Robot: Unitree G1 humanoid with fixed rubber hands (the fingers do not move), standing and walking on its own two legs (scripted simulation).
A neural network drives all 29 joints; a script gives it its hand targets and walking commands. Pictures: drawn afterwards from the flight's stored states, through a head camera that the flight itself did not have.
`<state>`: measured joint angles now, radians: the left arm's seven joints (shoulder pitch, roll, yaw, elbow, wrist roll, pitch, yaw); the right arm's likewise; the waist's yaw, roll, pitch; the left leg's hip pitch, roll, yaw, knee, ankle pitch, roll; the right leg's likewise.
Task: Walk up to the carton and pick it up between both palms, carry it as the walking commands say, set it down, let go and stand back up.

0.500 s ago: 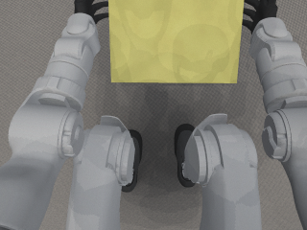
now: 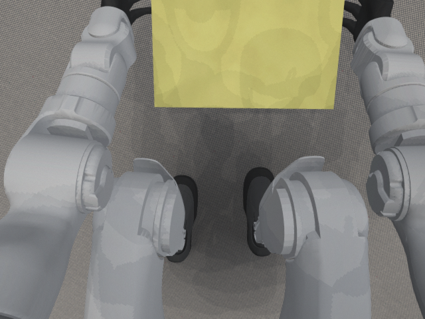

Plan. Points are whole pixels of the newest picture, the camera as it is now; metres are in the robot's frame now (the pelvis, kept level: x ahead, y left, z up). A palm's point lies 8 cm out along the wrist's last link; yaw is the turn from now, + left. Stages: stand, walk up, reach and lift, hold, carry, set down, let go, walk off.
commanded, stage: set down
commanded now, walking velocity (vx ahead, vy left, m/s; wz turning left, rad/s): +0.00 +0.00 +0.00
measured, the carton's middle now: (241, 31) +0.53 -0.05 -0.25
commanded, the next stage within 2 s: none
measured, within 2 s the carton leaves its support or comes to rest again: neither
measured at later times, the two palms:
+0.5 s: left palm (107, 11) +0.55 +0.16 -0.18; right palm (378, 27) +0.51 -0.25 -0.19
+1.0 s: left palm out of the picture +0.56 +0.16 -0.13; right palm out of the picture +0.54 -0.28 -0.13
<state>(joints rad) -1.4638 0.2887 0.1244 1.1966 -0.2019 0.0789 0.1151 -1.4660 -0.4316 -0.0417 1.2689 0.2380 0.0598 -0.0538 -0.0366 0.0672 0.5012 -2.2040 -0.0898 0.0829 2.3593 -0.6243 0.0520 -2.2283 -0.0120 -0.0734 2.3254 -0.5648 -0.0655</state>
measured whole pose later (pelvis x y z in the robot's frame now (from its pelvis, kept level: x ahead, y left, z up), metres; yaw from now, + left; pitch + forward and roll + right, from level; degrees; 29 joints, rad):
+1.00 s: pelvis +0.00 +0.00 +0.02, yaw +0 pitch +29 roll +0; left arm -1.37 0.41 0.05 0.83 -0.33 0.20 0.14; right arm -1.35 -0.57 -0.14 0.87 0.27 0.15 -0.03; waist -0.04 0.05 0.52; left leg -2.18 -0.05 0.09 2.29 -0.63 0.07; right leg -2.21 -0.03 -0.07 2.27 -0.57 -0.08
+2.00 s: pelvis +0.00 +0.00 +0.26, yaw -2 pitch +28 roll +1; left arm -1.28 0.41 0.19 0.47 -0.23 0.51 0.13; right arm -1.31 -0.66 -0.21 0.61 0.24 0.44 0.08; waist -0.02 0.02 0.52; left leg -1.49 -0.07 0.04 1.46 -0.45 0.05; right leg -1.52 0.05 0.00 1.44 -0.40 -0.03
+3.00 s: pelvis +0.08 +0.01 +0.41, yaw -2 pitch +3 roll -1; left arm 0.01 0.16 0.06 0.53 0.05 0.13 -0.04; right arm 0.01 -0.18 -0.11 0.52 -0.06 0.14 0.07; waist 0.00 0.01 0.08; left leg -0.45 -0.04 0.01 0.75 -0.35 0.05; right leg -0.47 0.05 0.01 0.72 -0.30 -0.02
